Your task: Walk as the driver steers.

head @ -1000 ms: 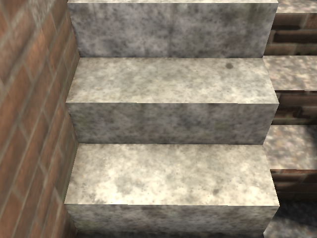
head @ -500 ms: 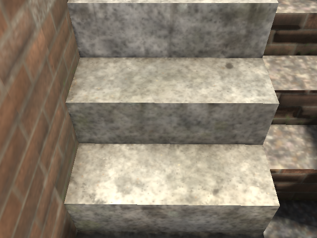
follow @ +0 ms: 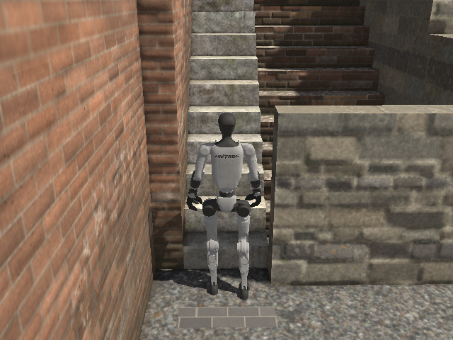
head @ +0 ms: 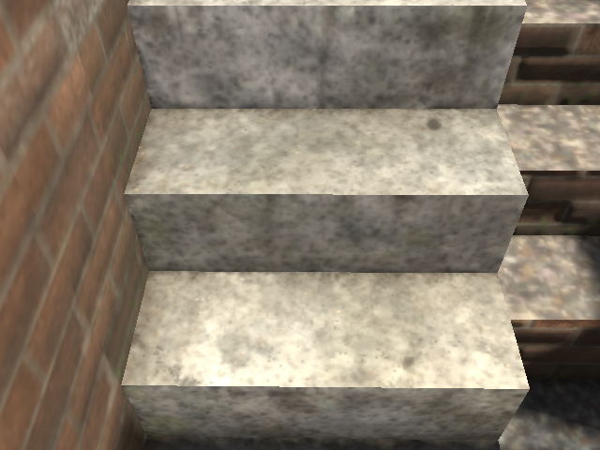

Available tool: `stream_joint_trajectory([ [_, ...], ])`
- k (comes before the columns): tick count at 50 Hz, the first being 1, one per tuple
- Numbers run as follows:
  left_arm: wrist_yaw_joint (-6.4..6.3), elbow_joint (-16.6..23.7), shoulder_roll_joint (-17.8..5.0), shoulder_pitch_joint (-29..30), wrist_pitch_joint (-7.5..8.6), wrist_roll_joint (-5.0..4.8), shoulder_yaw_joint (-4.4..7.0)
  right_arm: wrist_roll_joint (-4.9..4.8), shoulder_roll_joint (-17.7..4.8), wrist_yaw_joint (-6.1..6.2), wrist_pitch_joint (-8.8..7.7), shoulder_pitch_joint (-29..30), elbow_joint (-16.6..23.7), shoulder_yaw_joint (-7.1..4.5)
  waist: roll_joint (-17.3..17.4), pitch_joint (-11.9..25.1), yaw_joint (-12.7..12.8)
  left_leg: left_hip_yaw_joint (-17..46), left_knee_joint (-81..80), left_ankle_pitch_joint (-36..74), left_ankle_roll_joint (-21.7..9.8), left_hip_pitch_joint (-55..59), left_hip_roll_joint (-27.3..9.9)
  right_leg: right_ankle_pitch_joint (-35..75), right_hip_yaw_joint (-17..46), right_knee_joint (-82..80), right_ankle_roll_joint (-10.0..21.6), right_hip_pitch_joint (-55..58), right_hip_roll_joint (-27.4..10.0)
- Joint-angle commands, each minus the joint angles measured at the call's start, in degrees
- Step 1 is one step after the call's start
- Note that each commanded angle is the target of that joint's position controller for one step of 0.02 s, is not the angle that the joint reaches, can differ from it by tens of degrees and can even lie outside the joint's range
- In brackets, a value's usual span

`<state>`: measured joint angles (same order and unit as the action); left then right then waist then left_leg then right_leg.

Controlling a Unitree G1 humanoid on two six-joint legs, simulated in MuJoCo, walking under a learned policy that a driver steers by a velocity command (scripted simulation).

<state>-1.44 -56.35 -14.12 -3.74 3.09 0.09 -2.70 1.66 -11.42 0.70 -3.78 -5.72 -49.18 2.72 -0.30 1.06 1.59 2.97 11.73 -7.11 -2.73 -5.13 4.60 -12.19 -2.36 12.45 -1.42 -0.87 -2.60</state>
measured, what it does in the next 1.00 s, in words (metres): stands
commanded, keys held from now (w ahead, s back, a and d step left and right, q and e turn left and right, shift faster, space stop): w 1.00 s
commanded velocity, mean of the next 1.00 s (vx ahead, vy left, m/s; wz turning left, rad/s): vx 0.50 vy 0.00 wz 0.00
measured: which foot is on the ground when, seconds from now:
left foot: down 0.00-1.00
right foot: down 0.00-1.00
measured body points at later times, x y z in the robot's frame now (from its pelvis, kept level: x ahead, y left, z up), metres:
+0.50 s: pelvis +0.00 +0.00 +0.00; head +0.00 +0.00 +0.45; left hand +0.14 +0.25 -0.12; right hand +0.16 -0.22 -0.11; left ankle -0.01 +0.09 -0.75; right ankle -0.06 -0.13 -0.75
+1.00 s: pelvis +0.00 +0.00 +0.00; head +0.00 +0.00 +0.45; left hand +0.14 +0.25 -0.12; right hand +0.16 -0.22 -0.11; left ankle -0.01 +0.09 -0.75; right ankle -0.06 -0.13 -0.75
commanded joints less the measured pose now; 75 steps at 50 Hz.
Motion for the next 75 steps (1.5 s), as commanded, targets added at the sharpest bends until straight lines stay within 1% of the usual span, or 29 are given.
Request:
stream_joint_trajectory([
  [1, -0.16, 3.22, -6.46, 3.34, 0.71, -0.02, 1.25, -0.03, -4.9, 0.13, -0.83, 3.32, 3.91, -1.09, 0.35, 3.88, 0.03, 6.84, 0.69, 15.04, 1.7, 3.87, -9.53, 14.43, 3.99, -0.57, 1.6, -1.56, -6.8],
  [73, -0.14, 3.28, -6.47, 3.23, 0.69, 0.0, 1.32, -0.03, -4.83, 0.11, -0.83, 3.15, 4.23, -1.19, 0.36, 3.81, 0.08, 6.98, 0.93, 14.8, 1.75, 3.54, -9.36, 14.27, 3.79, -0.4, 1.41, -1.53, -6.77],
  [75, -0.12, 2.84, -6.88, 2.17, 0.65, 0.06, 1.49, -0.05, -5.22, 0.18, -0.75, 2.04, 3.66, -1.35, 0.26, 3.62, 0.21, 6.65, 1.76, 16.96, 1.69, 3.49, -9.39, 15.29, 3.64, 0.35, 1.36, -1.29, -6.78],
])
